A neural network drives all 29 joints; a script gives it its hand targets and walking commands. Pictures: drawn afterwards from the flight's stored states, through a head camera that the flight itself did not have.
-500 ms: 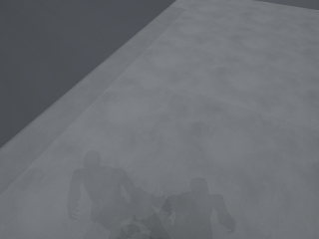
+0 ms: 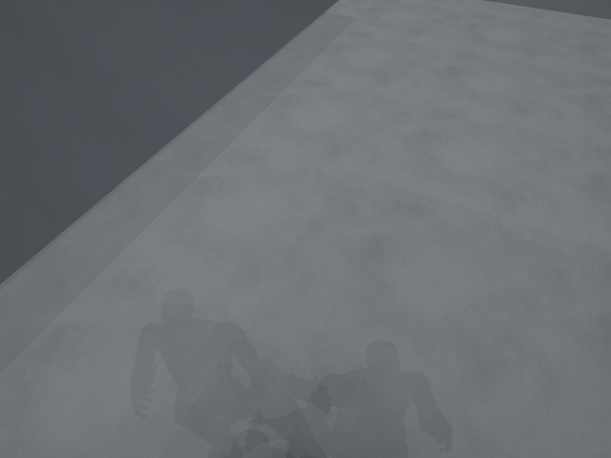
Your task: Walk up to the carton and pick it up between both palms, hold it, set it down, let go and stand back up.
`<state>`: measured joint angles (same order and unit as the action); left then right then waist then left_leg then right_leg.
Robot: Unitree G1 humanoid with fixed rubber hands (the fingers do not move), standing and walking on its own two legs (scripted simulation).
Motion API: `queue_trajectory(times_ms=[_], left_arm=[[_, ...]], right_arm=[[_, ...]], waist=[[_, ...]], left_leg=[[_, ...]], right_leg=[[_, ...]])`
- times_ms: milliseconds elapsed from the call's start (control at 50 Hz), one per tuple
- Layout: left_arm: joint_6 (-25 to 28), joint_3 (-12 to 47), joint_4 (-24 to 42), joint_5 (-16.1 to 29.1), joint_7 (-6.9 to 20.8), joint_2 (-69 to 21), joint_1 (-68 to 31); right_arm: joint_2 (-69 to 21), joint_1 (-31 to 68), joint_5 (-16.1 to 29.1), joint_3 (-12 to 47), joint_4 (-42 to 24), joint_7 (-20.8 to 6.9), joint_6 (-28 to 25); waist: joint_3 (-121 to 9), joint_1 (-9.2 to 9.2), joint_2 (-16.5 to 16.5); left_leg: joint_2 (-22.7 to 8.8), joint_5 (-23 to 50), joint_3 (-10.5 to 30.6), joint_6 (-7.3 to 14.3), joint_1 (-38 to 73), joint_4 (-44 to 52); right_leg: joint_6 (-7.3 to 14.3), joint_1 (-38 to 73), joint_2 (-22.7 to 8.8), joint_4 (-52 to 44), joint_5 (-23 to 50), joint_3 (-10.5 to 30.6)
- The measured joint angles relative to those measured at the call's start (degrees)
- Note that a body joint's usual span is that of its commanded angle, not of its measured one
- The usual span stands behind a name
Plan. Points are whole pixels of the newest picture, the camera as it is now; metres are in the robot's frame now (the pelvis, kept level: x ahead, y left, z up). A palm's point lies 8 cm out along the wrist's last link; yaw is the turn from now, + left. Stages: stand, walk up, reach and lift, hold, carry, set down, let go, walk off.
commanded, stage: stand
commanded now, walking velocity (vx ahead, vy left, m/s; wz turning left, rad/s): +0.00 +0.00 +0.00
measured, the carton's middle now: out of the picture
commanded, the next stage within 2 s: walk up in 0.08 s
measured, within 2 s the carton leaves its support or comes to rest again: neither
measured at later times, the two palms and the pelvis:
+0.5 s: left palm out of the picture +0.10 +0.26 -0.12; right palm out of the picture +0.01 -0.35 -0.12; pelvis -0.01 -0.02 -0.02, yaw -14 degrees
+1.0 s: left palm (275, 341) +0.31 +0.05 -0.11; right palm out of the picture -0.02 -0.47 -0.11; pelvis +0.05 -0.16 -0.04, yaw -32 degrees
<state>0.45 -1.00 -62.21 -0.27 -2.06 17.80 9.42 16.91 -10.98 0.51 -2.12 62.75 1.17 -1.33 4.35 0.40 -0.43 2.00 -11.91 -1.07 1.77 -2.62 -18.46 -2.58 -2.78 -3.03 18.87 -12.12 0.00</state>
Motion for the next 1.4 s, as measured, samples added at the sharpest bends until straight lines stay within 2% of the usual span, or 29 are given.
queue_trajectory(times_ms=[320,380,420,460,500,600,620,660,680,700,740,760,800,860,920,960,1000,1020,1040,1060,1080,1120,1180,1240,1300,1400], left_arm=[[0.09,-0.18,-0.16,-0.33,0.74,-0.33,1.64],[-2.53,-1.77,4.55,-2.92,4.13,-0.51,3.73],[-4.24,-2.61,7.47,-4.76,6.06,-0.28,4.36],[-5.19,-3.68,10.61,-5.61,7.82,0.33,4.6],[-5.62,-4.63,13.49,-5.86,9.2,1.22,4.64],[-6.26,-5.86,18.57,-4.7,11.81,3.72,4.51],[-6.18,-6.03,19.04,-4.33,12.18,4.23,4.41],[-5.71,-5.86,19.18,-3.97,12.44,4.38,3.36],[-5.19,-5.5,19.42,-3.96,12.25,4.42,2.67],[-4.53,-5.15,19.99,-3.82,11.87,4.66,1.96],[-3.47,-5.17,21.7,-2.84,11.16,4.99,0.97],[-3.08,-5.23,22.55,-2.39,10.64,4.93,0.96],[-2.91,-4.56,23.19,-1.54,9.35,4.87,1.03],[-3.59,-3.53,23.05,-0.97,8.45,5.61,0.61],[-4.29,-4.1,23.17,-1.43,8.51,6.0,0.89],[-4.74,-4.26,22.95,-1.69,8.79,5.97,1.36],[-5.24,-4.16,22.61,-1.89,9.14,5.78,1.93],[-5.51,-4.17,22.29,-2.05,9.22,5.64,2.15],[-5.73,-4.26,21.89,-2.21,9.17,5.19,2.46],[-5.98,-4.39,21.62,-2.44,9.05,4.53,2.84],[-6.21,-4.33,21.61,-2.7,9.06,4.13,3.29],[-6.13,-3.97,22.13,-3.04,9.64,4.18,4.07],[-5.67,-3.9,22.98,-3.16,11.14,5.8,3.82],[-5.84,-4.39,22.8,-1.93,12.51,7.98,3.16],[-6.39,-4.98,22.64,-0.88,13.64,9.88,2.41],[-5.17,-5.69,23.07,0.28,13.86,11.08,1.96]], right_arm=[[0.77,-0.5,-0.24,-0.19,-0.39,-0.12,0.01],[1.96,-1.18,-2.73,-1.15,-5.23,0.53,0.34],[2.84,-1.1,-3.98,-1.56,-8.9,1.16,-0.1],[3.57,-1.58,-4.71,-1.92,-12.38,1.88,-0.81],[4.22,-2.26,-4.87,-2.32,-15.03,2.57,-1.2],[6.58,-4.21,-4.94,-3.58,-19.31,3.3,-1.6],[7.2,-4.52,-4.98,-3.77,-19.79,3.25,-1.58],[8.71,-5.04,-4.78,-4.35,-20.3,2.8,-0.99],[9.38,-5.52,-4.53,-4.63,-20.34,2.35,-0.51],[9.71,-5.79,-4.13,-4.81,-20.25,1.79,0.24],[9.75,-5.01,-3.06,-4.37,-20.04,0.7,1.82],[9.7,-4.07,-2.51,-3.91,-20.16,0.2,2.15],[9.28,-2.54,-1.86,-3.05,-21.08,-0.34,1.32],[8.02,-2.99,-1.64,-1.09,-22.64,-0.5,-0.54],[6.76,-5.09,-1.8,0.76,-23.29,-0.35,-0.84],[6.31,-6.83,-1.79,1.19,-23.29,-0.23,-0.64],[6.35,-8.74,-1.81,0.87,-23.24,0.09,-0.54],[6.43,-9.55,-1.84,0.65,-23.16,0.3,-0.69],[6.82,-10.32,-2.18,0.5,-23.34,0.58,-0.82],[7.47,-10.61,-2.92,0.36,-23.69,1.08,-0.79],[8.08,-10.24,-3.67,0.14,-23.98,1.66,-0.76],[8.8,-9.1,-4.66,-0.81,-24.79,2.49,-1.27],[8.96,-8.74,-4.87,-2.05,-26.03,2.85,-2.68],[9.19,-9.36,-4.91,-2.5,-26.75,2.56,-2.8],[9.66,-10.5,-5.23,-2.86,-27.35,2.24,-2.93],[12.14,-12.94,-5.68,-3.27,-27.04,1.29,-2.05]], waist=[[0.08,-0.97,0.28],[-0.69,-4.11,0.06],[-0.05,-4.81,-0.33],[0.51,-4.46,-0.96],[0.9,-3.9,-1.6],[0.34,-2.66,-1.13],[-0.05,-2.44,-0.61],[-0.5,-0.86,2.87],[-0.93,0.18,4.75],[-1.35,0.68,5.71],[-1.45,-0.59,5.39],[-1.1,-1.47,5.39],[-0.15,-2.19,6.29],[0.52,-2.5,6.6],[-0.3,-3.46,4.39],[-1.27,-3.77,2.58],[-2.49,-3.72,0.75],[-3.0,-3.47,-0.48],[-3.87,-3.18,-1.5],[-4.66,-3.02,-2.14],[-4.9,-2.79,-2.68],[-4.23,-1.79,-3.53],[-2.24,-0.08,-4.94],[-1.96,1.18,-5.16],[-2.62,2.21,-4.12],[-5.16,3.18,-1.15]], left_leg=[[-0.56,0.66,-0.05,-0.41,-0.93,0.19],[-1.32,-1.13,-5.1,-0.04,-3.46,-2.32],[-1.92,-2.4,-8.72,-0.08,-4.26,-4.03],[-2.28,-3.73,-11.33,-0.39,-4.83,-5.93],[-2.79,-5.32,-13.47,-0.91,-4.72,-7.88],[-7.01,-11.52,-18.32,-3.91,-3.0,-15.11],[-8.41,-13.15,-19.18,-4.64,-2.56,-17.02],[-13.03,-16.5,-18.74,-4.7,-2.39,-21.56],[-15.2,-17.91,-17.14,-3.56,-3.36,-24.61],[-15.69,-18.23,-14.22,-2.47,-5.58,-29.35],[-11.6,-23.86,-7.29,-1.83,-11.08,-40.5],[-9.61,-25.21,-4.83,-1.55,-13.86,-44.94],[-7.57,-24.61,-1.47,-1.0,-19.14,-48.99],[-7.12,-19.95,0.04,-1.24,-24.82,-45.07],[-6.28,-15.69,-0.12,-1.55,-26.37,-35.54],[-5.43,-13.57,-0.26,-1.0,-25.47,-29.38],[-4.58,-7.62,-1.0,-0.21,-23.22,-23.97],[-4.47,-1.71,-1.59,0.08,-22.12,-22.28],[-4.75,1.44,-2.65,-0.18,-21.7,-21.89],[-5.48,0.76,-4.14,-0.62,-21.58,-22.41],[-6.39,-0.92,-5.93,-0.9,-21.01,-22.71],[-8.11,-3.2,-9.2,-1.13,-19.04,-22.54],[-9.72,-3.72,-12.53,-2.16,-14.97,-20.9],[-12.0,-4.63,-14.8,-3.37,-11.96,-20.0],[-14.78,-5.66,-16.59,-4.8,-9.7,-19.21],[-18.74,-8.44,-18.69,-5.87,-6.29,-19.1]], right_leg=[[0.7,-1.22,0.57,0.19,0.58,0.03],[2.0,-10.25,0.55,11.84,-4.14,1.17],[1.75,-16.72,-0.19,21.61,-7.29,0.25],[1.45,-21.67,-1.38,28.48,-8.69,0.28],[1.27,-24.39,-3.02,31.11,-8.6,0.5],[1.77,-24.64,-6.73,25.66,-4.19,1.23],[1.25,-24.38,-7.0,25.19,-2.47,0.62],[1.29,-23.3,-4.01,27.17,-3.99,-1.61],[2.02,-22.52,-2.53,27.67,-5.49,-3.25],[2.87,-22.29,-1.5,28.3,-6.82,-4.26],[4.48,-22.71,0.21,29.08,-7.78,-3.29],[5.12,-22.55,1.52,28.49,-7.4,-2.43],[6.14,-20.88,4.38,25.59,-5.98,-1.83],[7.07,-17.46,7.43,21.49,-4.63,-2.26],[7.67,-15.3,9.14,20.52,-5.26,-1.41],[7.82,-14.24,9.91,20.87,-6.38,-0.65],[7.72,-13.79,10.44,22.42,-8.16,0.24],[7.04,-13.81,10.4,23.9,-9.62,1.01],[5.08,-14.76,10.37,26.61,-11.85,1.97],[2.87,-17.17,10.37,31.86,-13.82,2.93],[1.47,-19.89,10.01,37.65,-14.5,3.59],[0.04,-24.34,8.02,46.1,-12.7,4.07],[-0.53,-27.62,2.98,49.21,-9.82,4.53],[-0.46,-29.37,-1.87,45.79,-8.8,3.37],[0.13,-29.82,-5.19,39.71,-7.3,2.03],[2.97,-24.52,-6.75,27.99,-7.97,1.76]])
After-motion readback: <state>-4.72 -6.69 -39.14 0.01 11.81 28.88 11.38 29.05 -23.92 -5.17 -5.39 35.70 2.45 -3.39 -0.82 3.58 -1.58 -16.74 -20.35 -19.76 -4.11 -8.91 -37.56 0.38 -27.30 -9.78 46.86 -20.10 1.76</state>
